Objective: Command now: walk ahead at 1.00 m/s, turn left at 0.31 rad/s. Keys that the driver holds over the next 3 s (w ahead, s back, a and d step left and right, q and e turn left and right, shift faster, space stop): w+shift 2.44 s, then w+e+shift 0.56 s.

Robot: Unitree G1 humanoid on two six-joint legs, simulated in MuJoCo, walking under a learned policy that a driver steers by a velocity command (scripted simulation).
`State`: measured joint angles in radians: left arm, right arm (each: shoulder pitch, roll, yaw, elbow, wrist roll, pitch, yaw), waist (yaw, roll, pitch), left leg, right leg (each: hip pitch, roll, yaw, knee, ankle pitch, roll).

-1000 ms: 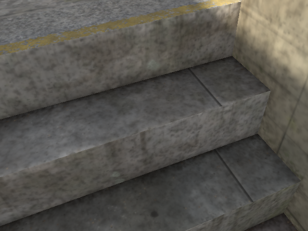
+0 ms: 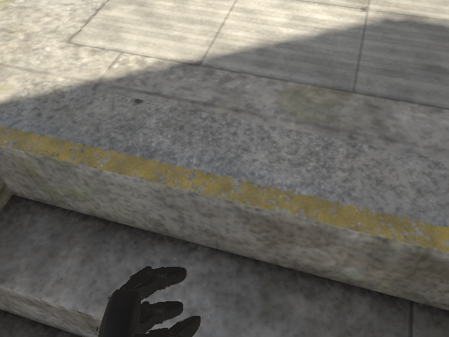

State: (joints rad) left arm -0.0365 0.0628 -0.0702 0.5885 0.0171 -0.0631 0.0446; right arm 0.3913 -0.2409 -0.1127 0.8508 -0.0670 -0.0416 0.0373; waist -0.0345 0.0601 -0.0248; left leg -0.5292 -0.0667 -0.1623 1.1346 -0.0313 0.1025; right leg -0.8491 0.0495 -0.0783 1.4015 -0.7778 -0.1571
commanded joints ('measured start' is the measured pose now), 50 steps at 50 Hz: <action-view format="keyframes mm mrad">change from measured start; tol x64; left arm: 1 -159 125 84 9 -37 -22 2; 50 54 231 141 163 23 48 -44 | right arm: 1 -84 111 44 -223 -39 25 14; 50 -93 22 13 -231 84 -30 -111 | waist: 1 -102 -88 -134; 50 -79 -199 -63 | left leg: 1 -287 -25 -89 760 -98 -5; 13 -719 102 40 540 -154 -59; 24 508 48 333 -957 227 26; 26 865 292 35 -513 1100 56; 31 689 505 -143 -981 -350 163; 36 1389 361 -144 -696 698 144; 42 524 218 -6 -500 1290 29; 45 -372 -288 11 1021 -839 -71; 50 -960 -143 222 1148 -738 -23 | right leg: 1 167 -250 739 -724 -138 -51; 16 538 -231 257 -1100 490 -75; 22 935 -237 84 -832 1990 -60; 26 -147 104 185 585 449 58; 31 -894 21 280 1419 24 -20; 37 -759 -49 49 791 -39 50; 44 866 -276 260 -1797 1441 20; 46 1398 -433 1 -815 2810 105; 50 1254 -290 -120 -1012 1935 111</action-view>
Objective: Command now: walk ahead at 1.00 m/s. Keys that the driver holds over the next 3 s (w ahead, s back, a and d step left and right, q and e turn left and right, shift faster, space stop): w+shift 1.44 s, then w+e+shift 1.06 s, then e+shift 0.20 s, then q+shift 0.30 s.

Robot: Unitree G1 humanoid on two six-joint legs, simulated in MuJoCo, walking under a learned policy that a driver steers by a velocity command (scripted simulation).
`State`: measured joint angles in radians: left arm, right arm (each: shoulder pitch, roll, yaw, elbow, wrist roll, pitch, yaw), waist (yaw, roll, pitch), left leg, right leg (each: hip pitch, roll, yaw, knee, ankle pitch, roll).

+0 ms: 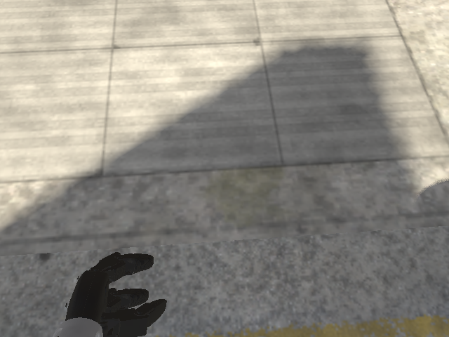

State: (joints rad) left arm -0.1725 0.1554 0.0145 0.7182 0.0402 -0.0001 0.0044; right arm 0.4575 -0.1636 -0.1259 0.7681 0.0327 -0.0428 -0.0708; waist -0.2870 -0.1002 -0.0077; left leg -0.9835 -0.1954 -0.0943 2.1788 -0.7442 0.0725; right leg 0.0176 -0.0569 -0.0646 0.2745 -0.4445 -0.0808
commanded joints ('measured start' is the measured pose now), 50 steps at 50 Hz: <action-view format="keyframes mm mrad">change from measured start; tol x128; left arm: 1 427 134 63 90 -7 -28 8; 50 336 127 9 -214 -44 -52 -78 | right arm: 1 -312 -54 43 -165 -7 -25 25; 50 -196 -324 0 -34 -73 -88 72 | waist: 1 311 -36 -54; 50 341 87 -13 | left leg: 1 -576 -22 230 4 -44 29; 11 1738 372 -375 -1499 1439 291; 24 -650 -168 5 346 33 114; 32 1042 -55 324 -673 95 64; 50 547 278 -90 -2004 454 133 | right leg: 1 520 -154 -49 121 2001 70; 9 25 -83 30 549 2273 76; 11 -1119 251 137 1713 -182 208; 15 -1825 169 410 1797 -899 -27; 22 435 -19 277 619 590 -122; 33 -536 -211 147 421 2451 -91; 36 -810 247 267 1661 282 -52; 50 -267 -22 -43 458 211 33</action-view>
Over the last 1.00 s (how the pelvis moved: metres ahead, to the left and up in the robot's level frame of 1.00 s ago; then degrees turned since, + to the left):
0.33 0.05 0.13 -7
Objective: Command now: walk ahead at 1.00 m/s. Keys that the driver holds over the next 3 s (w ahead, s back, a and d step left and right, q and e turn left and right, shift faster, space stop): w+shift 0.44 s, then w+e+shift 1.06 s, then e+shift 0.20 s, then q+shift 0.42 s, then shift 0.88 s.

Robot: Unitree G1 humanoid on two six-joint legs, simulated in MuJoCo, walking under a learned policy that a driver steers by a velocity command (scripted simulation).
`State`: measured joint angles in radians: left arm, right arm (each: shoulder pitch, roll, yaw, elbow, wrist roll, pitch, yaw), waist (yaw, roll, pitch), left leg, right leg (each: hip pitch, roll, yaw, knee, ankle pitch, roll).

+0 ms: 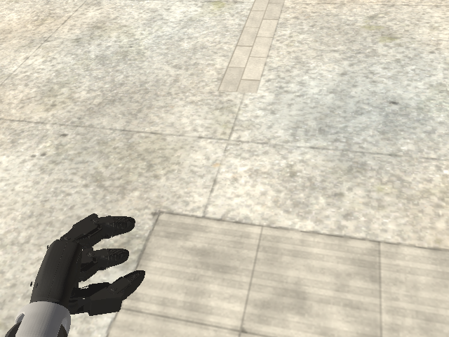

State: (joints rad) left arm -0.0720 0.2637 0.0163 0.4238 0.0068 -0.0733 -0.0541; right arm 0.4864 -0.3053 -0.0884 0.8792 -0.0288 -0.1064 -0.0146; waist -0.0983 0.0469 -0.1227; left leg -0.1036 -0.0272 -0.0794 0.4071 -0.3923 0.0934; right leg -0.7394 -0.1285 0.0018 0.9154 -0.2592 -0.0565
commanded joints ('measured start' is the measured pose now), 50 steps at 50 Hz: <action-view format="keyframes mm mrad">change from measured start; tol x64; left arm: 1 285 47 21 100 -12 13 -10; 50 536 241 121 302 20 73 55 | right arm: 1 -214 -194 -40 -146 -12 -17 30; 50 -223 -67 67 -308 -3 -36 1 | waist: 1 186 -69 76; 50 190 -35 -51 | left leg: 1 -232 113 -70 -91 361 96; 6 -928 -39 -84 1171 76 -16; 22 -312 -72 256 272 302 70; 28 315 400 -524 -95 -94 194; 45 102 244 334 276 1571 -91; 48 -615 -63 164 1382 -119 -124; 50 -784 18 -28 1275 -21 -93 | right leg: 1 549 92 -137 -289 47 3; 5 953 -224 716 -655 -382 -62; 11 572 -112 349 -713 -180 -121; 23 793 -83 -45 -403 1390 -46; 26 109 205 81 620 -201 -48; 44 395 213 -219 -183 330 -132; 50 1017 -112 832 -689 -181 -431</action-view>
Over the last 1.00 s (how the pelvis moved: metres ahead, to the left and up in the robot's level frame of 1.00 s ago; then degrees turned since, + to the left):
0.48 -0.04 0.42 7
